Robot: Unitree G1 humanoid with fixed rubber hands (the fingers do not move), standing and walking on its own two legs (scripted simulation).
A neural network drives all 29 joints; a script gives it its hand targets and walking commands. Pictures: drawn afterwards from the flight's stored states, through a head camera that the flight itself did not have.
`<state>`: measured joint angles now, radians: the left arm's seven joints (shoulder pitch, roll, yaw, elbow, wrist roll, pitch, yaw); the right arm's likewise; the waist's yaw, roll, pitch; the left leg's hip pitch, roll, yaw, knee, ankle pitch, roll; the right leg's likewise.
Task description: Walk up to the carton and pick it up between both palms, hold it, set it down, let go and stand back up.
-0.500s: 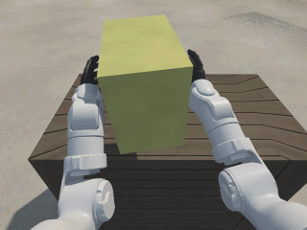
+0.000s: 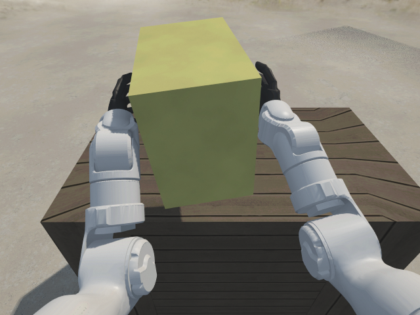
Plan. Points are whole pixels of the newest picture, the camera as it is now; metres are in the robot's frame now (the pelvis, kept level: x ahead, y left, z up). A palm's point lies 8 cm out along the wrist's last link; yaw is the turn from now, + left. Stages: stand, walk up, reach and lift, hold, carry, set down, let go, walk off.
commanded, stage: hold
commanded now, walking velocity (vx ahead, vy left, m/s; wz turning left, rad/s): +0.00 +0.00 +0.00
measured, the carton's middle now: (195, 108) +0.41 -0.01 +0.24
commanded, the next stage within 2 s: none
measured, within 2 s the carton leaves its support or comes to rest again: neither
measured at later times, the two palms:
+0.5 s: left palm (117, 115) +0.36 +0.13 +0.26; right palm (266, 101) +0.36 -0.13 +0.27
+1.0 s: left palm (118, 114) +0.37 +0.13 +0.26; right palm (266, 101) +0.37 -0.13 +0.27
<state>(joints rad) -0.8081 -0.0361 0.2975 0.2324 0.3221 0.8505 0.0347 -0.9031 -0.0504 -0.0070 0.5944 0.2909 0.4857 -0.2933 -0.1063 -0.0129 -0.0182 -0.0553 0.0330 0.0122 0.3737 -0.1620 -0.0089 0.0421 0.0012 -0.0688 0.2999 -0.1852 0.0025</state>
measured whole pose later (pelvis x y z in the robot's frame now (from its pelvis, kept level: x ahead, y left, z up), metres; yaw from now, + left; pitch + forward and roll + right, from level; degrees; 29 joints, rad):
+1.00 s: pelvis +0.00 +0.00 +0.00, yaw +0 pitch -9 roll -1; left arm -0.82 -0.02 0.31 0.23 0.32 0.88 0.02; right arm -0.93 -0.06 0.01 0.59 0.32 0.53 -0.32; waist -0.10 -0.01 -0.03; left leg -0.06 0.04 0.00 0.37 -0.16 -0.02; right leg 0.04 0.01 -0.08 0.30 -0.19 0.00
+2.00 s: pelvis +0.00 -0.01 +0.00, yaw +0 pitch -9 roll -1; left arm -0.83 -0.02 0.32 0.24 0.32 0.88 0.01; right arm -0.94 -0.06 0.01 0.60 0.32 0.55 -0.33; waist -0.10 -0.01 -0.03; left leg -0.05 0.04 0.00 0.37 -0.16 -0.02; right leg 0.04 0.01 -0.07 0.31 -0.19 -0.01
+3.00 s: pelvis +0.00 +0.00 +0.00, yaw +0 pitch -9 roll -1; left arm -0.83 -0.02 0.31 0.22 0.33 0.89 0.01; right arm -0.93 -0.06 0.01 0.58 0.33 0.55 -0.33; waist -0.10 -0.01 -0.03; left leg -0.05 0.03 0.00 0.37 -0.16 -0.02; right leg 0.04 0.01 -0.07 0.30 -0.19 0.00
